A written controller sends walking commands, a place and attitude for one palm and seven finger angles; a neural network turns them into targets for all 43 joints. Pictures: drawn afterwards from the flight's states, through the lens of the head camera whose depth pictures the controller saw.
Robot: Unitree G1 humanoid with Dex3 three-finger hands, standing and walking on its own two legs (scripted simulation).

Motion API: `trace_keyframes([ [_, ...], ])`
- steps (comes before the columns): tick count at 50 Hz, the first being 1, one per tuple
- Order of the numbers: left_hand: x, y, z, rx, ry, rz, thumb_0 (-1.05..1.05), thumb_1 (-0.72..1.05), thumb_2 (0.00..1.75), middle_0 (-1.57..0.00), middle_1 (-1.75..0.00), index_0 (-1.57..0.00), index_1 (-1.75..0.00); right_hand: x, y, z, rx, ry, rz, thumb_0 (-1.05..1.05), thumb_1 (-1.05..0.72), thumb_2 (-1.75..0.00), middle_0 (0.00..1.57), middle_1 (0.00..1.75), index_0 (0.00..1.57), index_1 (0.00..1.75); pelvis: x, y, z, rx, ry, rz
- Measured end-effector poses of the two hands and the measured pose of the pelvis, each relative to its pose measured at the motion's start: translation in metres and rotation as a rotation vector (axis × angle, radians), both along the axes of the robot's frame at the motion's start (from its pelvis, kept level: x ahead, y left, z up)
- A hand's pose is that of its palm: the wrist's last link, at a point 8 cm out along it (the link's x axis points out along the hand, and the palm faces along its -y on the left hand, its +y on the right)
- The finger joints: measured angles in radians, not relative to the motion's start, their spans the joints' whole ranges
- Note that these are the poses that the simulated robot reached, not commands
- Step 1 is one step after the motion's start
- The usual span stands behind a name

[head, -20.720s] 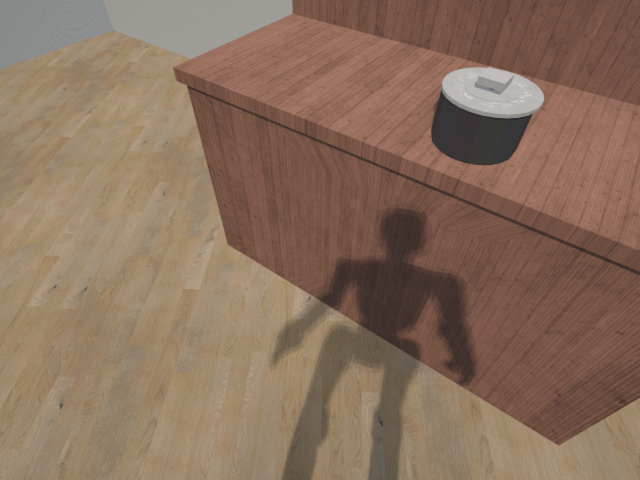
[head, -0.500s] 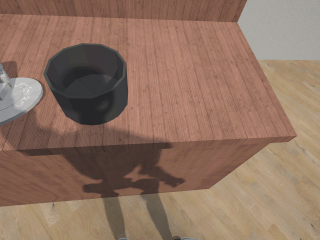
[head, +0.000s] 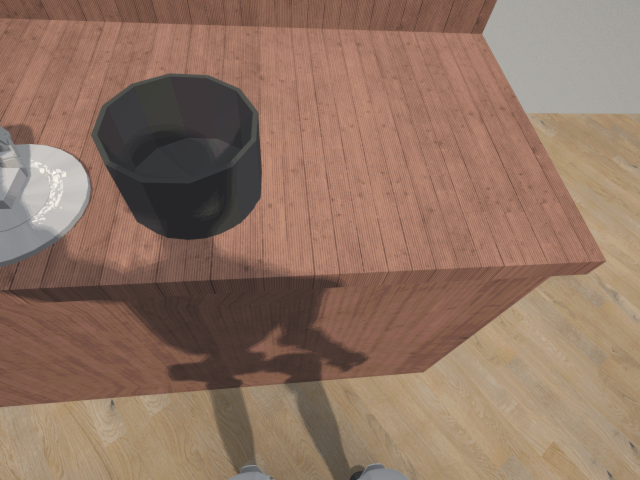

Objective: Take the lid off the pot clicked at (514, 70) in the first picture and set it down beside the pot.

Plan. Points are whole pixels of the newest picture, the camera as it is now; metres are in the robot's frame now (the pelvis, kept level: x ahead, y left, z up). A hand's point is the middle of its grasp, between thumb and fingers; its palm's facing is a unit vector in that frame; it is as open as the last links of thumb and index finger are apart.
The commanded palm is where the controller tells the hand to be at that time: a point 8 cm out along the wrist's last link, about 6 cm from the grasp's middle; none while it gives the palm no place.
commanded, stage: open the fingers wide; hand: left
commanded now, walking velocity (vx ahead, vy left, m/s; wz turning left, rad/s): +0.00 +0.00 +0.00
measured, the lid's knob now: out of the picture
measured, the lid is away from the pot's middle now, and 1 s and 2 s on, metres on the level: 0.23 0.23 0.23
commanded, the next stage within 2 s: raise the empty hand in 1.02 s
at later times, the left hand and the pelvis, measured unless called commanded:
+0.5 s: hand out of the picture +0.42 +0.37 +0.10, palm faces -0.44 -0.16 -0.88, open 8.7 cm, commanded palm +0.46 +0.36 +0.16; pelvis +0.00 -0.01 +0.00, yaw +1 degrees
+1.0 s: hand out of the picture +0.43 +0.37 +0.09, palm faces -0.45 -0.17 -0.88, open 10.9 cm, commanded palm +0.46 +0.37 +0.16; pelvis -0.01 -0.02 +0.00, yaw +1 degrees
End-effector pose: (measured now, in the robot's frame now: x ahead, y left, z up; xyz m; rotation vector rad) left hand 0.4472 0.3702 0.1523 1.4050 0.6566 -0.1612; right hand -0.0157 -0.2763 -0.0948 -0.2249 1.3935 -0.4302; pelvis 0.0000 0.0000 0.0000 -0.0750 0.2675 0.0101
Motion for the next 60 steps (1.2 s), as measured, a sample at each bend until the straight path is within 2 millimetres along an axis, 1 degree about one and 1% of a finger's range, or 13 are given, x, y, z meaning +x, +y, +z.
trace_keyframes([
  [4, -0.008, -0.001, -0.002, 0.005, -0.037, -0.032, 0.03, 0.2, 0.9, -0.76, -1.01, -0.5, -0.88, 0.008, 0.002, -0.001, 0.014, 0.014, 0.015, 0.0, -0.91, -0.9, 0.2, 0.3, 0.21, 0.3, -0.002, -0.001, 0.001, -0.002, -0.005, 0.006],
  [9, -0.014, -0.001, -0.002, 0.005, -0.051, -0.045, 0.02, 0.25, 0.87, -0.72, -1.02, -0.46, -0.87, 0.025, 0.001, 0.0, 0.012, -0.023, 0.037, 0.0, -0.91, -0.9, 0.2, 0.3, 0.21, 0.3, -0.004, -0.003, 0.002, -0.003, -0.012, 0.014],
  [15, -0.018, -0.002, -0.001, 0.009, -0.052, -0.046, 0.02, 0.28, 0.82, -0.67, -1.02, -0.44, -0.88, 0.045, -0.003, 0.002, 0.004, -0.074, 0.063, 0.0, -0.91, -0.9, 0.2, 0.3, 0.21, 0.3, -0.005, -0.004, 0.002, -0.003, -0.019, 0.016],
  [20, -0.018, -0.002, 0.0, 0.012, -0.054, -0.041, 0.02, 0.28, 0.79, -0.62, -1.02, -0.44, -0.9, 0.053, -0.005, 0.002, 0.0, -0.09, 0.073, 0.0, -0.91, -0.9, 0.2, 0.3, 0.21, 0.3, -0.005, -0.005, 0.002, -0.001, -0.019, 0.016],
  [24, -0.017, -0.002, 0.0, 0.014, -0.052, -0.033, 0.01, 0.27, 0.76, -0.57, -1.0, -0.44, -0.92, 0.052, -0.006, 0.001, 0.001, -0.084, 0.073, 0.0, -0.91, -0.9, 0.2, 0.3, 0.21, 0.3, -0.005, -0.007, 0.001, 0.0, -0.016, 0.015],
  [29, -0.017, -0.002, 0.003, 0.021, -0.057, -0.029, 0.0, 0.23, 0.72, -0.51, -0.98, -0.44, -0.93, 0.047, -0.007, -0.002, 0.009, -0.063, 0.064, 0.0, -0.91, -0.9, 0.2, 0.3, 0.21, 0.3, -0.004, -0.008, 0.001, 0.001, -0.014, 0.014],
  [42, -0.017, -0.002, 0.0, 0.024, -0.036, 0.001, 0.0, 0.07, 0.61, -0.38, -0.93, -0.36, -0.91, 0.031, -0.011, -0.005, 0.011, -0.025, 0.04, 0.0, -0.91, -0.9, 0.2, 0.3, 0.21, 0.3, -0.006, -0.014, 0.0, 0.004, -0.011, 0.012],
  [52, -0.013, -0.003, -0.001, 0.029, -0.038, 0.01, 0.0, 0.03, 0.59, -0.35, -0.91, -0.34, -0.9, 0.027, -0.017, -0.002, -0.014, -0.022, 0.034, 0.0, -0.91, -0.9, 0.2, 0.3, 0.21, 0.3, -0.006, -0.016, -0.002, 0.002, -0.002, 0.01],
  [60, -0.008, 0.0, -0.004, 0.027, -0.026, 0.023, 0.0, 0.02, 0.59, -0.35, -0.9, -0.34, -0.89, 0.028, -0.017, -0.002, -0.021, -0.02, 0.03, 0.0, -0.91, -0.9, 0.2, 0.3, 0.21, 0.3, -0.004, -0.015, -0.002, 0.0, 0.006, 0.007],
])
